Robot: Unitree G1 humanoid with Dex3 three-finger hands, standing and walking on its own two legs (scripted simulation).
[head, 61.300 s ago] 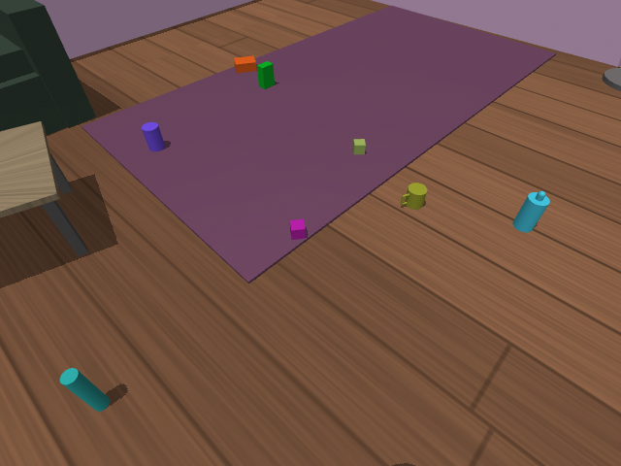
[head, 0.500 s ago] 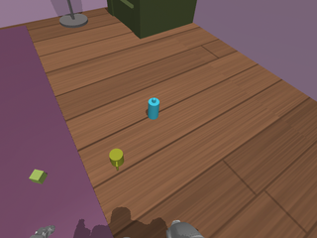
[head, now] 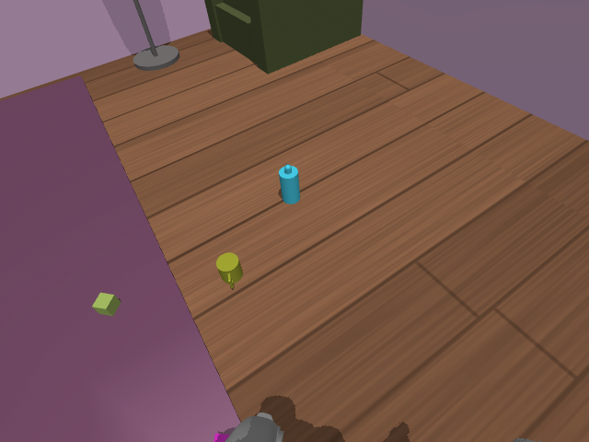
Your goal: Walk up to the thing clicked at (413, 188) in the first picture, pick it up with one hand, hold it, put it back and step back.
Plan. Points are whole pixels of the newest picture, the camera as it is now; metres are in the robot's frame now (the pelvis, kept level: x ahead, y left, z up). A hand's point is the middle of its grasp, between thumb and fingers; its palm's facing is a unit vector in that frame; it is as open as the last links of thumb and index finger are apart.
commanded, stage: step back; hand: left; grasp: from above
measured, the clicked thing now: (230, 271) +0.83 +0.34 -0.72
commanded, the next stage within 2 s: stand in 1.26 s
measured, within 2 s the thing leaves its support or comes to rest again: neither
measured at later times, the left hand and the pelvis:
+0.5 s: hand out of the picture -0.12 +0.27 -0.16, palm faces +0.16 -0.90 -0.40, open 7.4 cm; pelvis -0.19 -0.01 -0.02, yaw +9 degrees
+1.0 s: hand out of the picture -0.36 +0.26 -0.12, palm faces +0.14 -0.88 -0.45, open 7.4 cm; pelvis -0.30 -0.02 +0.01, yaw +7 degrees
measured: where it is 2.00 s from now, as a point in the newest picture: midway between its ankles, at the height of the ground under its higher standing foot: outside the picture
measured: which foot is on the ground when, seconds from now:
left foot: up 0.00-0.26, down 0.28-0.74, up 0.76-1.00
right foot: down 0.00-0.40, up 0.42-0.70, down 0.72-1.00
